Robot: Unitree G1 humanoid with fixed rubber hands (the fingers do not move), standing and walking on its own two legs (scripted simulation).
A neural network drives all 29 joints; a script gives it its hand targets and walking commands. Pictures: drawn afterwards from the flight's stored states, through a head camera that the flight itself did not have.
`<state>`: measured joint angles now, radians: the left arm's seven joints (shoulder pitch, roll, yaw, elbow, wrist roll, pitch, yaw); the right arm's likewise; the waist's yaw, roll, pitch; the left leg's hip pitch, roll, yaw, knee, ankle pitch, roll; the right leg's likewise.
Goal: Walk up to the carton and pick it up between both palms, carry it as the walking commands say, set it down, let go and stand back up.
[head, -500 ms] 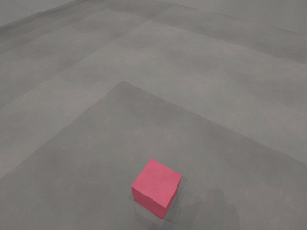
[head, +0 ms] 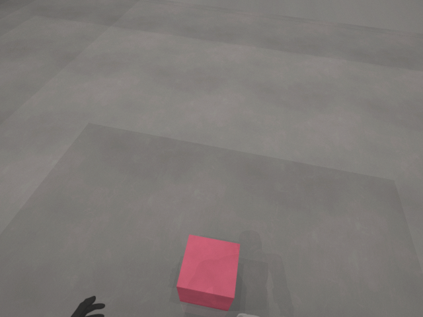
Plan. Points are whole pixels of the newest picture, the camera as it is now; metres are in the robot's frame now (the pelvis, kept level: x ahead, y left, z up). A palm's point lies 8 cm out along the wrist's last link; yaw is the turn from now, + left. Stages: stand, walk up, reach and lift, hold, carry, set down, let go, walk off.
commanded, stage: walk up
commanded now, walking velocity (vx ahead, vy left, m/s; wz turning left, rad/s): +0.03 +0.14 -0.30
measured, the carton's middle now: (208, 273) +0.39 -0.04 -0.65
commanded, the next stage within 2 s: none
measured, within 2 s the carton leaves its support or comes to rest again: neither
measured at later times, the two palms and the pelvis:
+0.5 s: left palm out of the picture +0.15 +0.29 -0.15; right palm out of the picture +0.00 -0.24 -0.12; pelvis +0.02 +0.03 -0.01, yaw -7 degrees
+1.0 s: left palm out of the picture +0.10 +0.21 -0.13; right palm out of the picture +0.00 -0.26 -0.14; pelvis +0.00 -0.01 +0.00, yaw -7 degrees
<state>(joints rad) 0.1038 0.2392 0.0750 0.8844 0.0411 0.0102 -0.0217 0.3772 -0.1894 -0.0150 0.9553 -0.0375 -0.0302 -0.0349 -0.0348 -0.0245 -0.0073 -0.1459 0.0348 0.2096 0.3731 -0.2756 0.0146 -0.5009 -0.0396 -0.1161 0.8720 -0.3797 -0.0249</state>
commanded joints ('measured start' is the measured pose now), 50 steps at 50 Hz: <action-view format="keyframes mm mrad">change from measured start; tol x32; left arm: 1 36 -11 -18 -41 -16 -14 20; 50 145 54 -31 27 -29 -40 48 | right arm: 1 72 -132 -30 12 8 6 -8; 50 -81 -144 -61 37 32 38 10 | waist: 1 30 185 12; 6 99 -235 -205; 19 -44 321 3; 31 -27 321 28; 35 69 -218 65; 50 57 84 19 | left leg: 1 134 242 -134 40 874 137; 4 -44 195 -56 225 683 28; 7 -256 56 -172 559 -336 -66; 16 -115 34 -51 263 -15 -66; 19 82 512 -466 7 873 89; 31 -115 318 -228 -68 -29 70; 34 -327 104 -75 339 -283 -53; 50 27 89 -234 23 352 -30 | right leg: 1 36 26 0 -187 12 -11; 6 585 -489 483 -503 1138 -215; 17 160 -49 74 -269 631 -95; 20 -44 118 248 373 -304 54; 24 -10 81 240 488 -84 114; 32 355 51 17 -454 92 52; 34 457 -272 425 -715 160 58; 42 394 -163 164 -577 620 -72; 50 327 -102 158 -548 332 7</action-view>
